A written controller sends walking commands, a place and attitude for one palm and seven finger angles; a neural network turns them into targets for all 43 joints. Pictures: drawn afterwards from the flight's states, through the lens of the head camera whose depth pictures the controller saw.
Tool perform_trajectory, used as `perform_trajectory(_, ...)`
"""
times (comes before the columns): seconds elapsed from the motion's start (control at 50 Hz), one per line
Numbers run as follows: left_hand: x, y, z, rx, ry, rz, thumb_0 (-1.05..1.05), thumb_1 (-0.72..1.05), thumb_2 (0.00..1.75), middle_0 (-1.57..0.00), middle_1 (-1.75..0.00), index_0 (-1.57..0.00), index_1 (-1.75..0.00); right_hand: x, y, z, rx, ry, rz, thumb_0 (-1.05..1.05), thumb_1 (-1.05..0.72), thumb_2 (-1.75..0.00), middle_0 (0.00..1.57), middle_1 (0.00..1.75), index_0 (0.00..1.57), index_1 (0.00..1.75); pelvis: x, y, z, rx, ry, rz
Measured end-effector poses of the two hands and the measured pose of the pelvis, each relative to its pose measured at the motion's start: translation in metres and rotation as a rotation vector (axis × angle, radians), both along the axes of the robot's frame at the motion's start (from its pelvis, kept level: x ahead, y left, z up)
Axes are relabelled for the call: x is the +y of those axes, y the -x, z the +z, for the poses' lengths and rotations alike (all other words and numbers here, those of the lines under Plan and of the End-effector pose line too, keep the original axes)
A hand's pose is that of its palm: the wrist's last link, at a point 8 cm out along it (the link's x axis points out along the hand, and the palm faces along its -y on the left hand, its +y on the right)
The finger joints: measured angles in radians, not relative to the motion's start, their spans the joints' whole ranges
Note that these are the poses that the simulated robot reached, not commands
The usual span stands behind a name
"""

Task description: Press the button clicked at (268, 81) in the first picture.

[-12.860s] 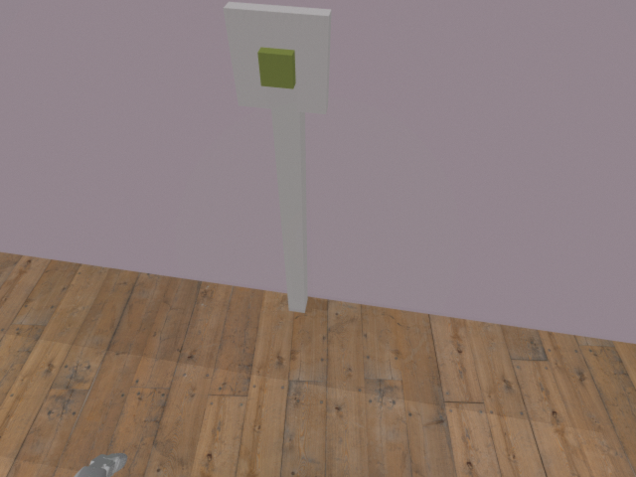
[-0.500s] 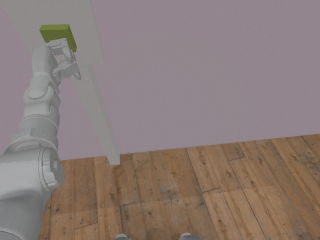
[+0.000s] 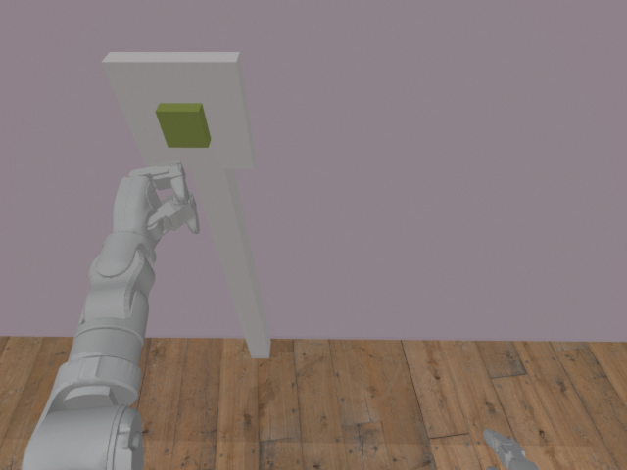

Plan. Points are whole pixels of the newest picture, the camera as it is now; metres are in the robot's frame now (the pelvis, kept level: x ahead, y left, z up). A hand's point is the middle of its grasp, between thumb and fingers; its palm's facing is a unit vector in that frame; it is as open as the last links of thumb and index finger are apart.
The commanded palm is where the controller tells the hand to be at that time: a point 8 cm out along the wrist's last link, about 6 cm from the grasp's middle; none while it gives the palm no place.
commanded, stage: pull the fist back off the button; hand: left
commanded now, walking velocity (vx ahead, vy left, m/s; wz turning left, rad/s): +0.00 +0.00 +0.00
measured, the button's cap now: (185, 124) +0.54 +0.21 +0.17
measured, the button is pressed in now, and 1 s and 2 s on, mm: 0 0 0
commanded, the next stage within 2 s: draw the hand back to the body in 0.08 s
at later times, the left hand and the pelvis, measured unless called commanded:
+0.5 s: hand (161, 235) +0.34 +0.19 +0.15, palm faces +0.05 -1.00 -0.01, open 3.1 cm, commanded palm +0.30 +0.24 +0.15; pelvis -0.01 +0.00 +0.01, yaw -1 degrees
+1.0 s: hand (85, 309) +0.24 +0.23 +0.16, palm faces +0.33 -0.91 -0.25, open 3.1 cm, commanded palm +0.19 +0.27 +0.17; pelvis -0.01 +0.00 +0.02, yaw +0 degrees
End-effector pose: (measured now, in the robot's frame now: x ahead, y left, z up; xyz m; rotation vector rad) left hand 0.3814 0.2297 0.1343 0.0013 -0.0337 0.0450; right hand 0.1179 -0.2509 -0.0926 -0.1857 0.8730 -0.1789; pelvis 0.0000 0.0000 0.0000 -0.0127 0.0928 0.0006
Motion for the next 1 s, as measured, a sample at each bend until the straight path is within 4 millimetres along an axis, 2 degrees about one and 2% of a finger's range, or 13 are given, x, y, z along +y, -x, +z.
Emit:
perform_trajectory(0.08, -0.001, 0.009, 0.003, -0.007, -0.002, -0.001, 0.01, 0.90, 0.90, -1.30, -1.50, -1.31, -1.50, 0.002, -0.014, 0.004, -0.032, 0.002, 0.023, 0.01, -0.90, -0.90, 0.20, 0.30, 0.20, 0.30, -0.003, 0.001, 0.001, -0.016, -0.002, 0.010)
perform_trajectory(0.16, -0.004, 0.011, 0.007, 0.002, -0.008, -0.005, 0.01, 0.90, 0.90, -1.31, -1.50, -1.31, -1.50, 0.004, -0.018, 0.004, -0.044, 0.001, 0.038, 0.01, -0.90, -0.90, 0.20, 0.30, 0.20, 0.30, -0.004, 0.005, 0.001, -0.024, -0.002, 0.020)
perform_trajectory(0.26, -0.005, 0.009, 0.010, 0.002, 0.005, -0.007, 0.01, 0.90, 0.90, -1.30, -1.50, -1.31, -1.50, 0.005, -0.010, 0.003, -0.036, -0.006, 0.030, 0.01, -0.90, -0.90, 0.20, 0.30, 0.20, 0.30, -0.005, 0.008, 0.002, -0.025, -0.005, 0.013)
perform_trajectory(0.34, -0.002, 0.019, 0.011, -0.013, -0.006, -0.013, 0.01, 0.90, 0.90, -1.30, -1.50, -1.30, -1.50, 0.004, 0.001, 0.002, -0.030, -0.020, 0.008, 0.01, -0.90, -0.90, 0.20, 0.30, 0.20, 0.30, -0.005, 0.007, 0.003, -0.034, -0.008, -0.001)
perform_trajectory(0.42, 0.005, 0.039, 0.012, -0.027, -0.004, -0.011, 0.01, 0.90, 0.90, -1.30, -1.50, -1.30, -1.50, 0.003, 0.009, 0.002, -0.027, -0.025, -0.007, 0.01, -0.90, -0.90, 0.20, 0.30, 0.20, 0.30, -0.004, 0.007, 0.005, -0.051, -0.010, -0.012)
perform_trajectory(0.5, 0.013, 0.062, 0.014, -0.031, -0.012, 0.002, 0.01, 0.90, 0.90, -1.30, -1.50, -1.30, -1.50, 0.003, 0.008, 0.005, -0.046, -0.019, -0.004, 0.01, -0.90, -0.90, 0.20, 0.30, 0.20, 0.30, -0.003, 0.008, 0.006, -0.072, -0.010, -0.011)
perform_trajectory(0.58, 0.020, 0.083, 0.018, -0.036, -0.015, 0.010, 0.01, 0.90, 0.90, -1.30, -1.50, -1.30, -1.50, 0.007, -0.004, 0.012, -0.094, -0.010, 0.018, 0.02, -0.90, -0.90, 0.20, 0.30, 0.20, 0.30, -0.001, 0.011, 0.007, -0.091, -0.009, -0.003)
perform_trajectory(0.7, 0.023, 0.112, 0.025, -0.040, -0.019, 0.005, 0.01, 0.90, 0.90, -1.30, -1.50, -1.31, -1.50, 0.019, -0.033, 0.029, -0.209, -0.010, 0.067, 0.02, -0.90, -0.90, 0.20, 0.30, 0.20, 0.30, 0.001, 0.016, 0.009, -0.116, -0.008, 0.009)
perform_trajectory(0.78, 0.023, 0.134, 0.033, -0.084, -0.158, 0.106, 0.01, 0.89, 0.90, -1.30, -1.50, -1.31, -1.50, 0.029, -0.049, 0.041, -0.266, -0.005, 0.107, 0.01, -0.90, -0.90, 0.20, 0.30, 0.20, 0.30, 0.001, 0.018, 0.013, -0.139, -0.008, 0.002)
perform_trajectory(0.88, 0.029, 0.160, 0.035, -0.114, -0.229, 0.211, 0.01, 0.89, 0.90, -1.31, -1.50, -1.31, -1.50, 0.040, -0.056, 0.047, -0.256, -0.004, 0.143, 0.01, -0.90, -0.90, 0.20, 0.30, 0.20, 0.30, 0.002, 0.018, 0.018, -0.161, -0.007, -0.001)
perform_trajectory(1.0, 0.039, 0.181, 0.040, -0.124, -0.279, 0.282, 0.01, 0.89, 0.90, -1.31, -1.50, -1.31, -1.50, 0.046, -0.054, 0.040, -0.202, -0.006, 0.163, 0.01, -0.90, -0.90, 0.20, 0.30, 0.20, 0.30, 0.004, 0.014, 0.021, -0.181, -0.007, 0.000)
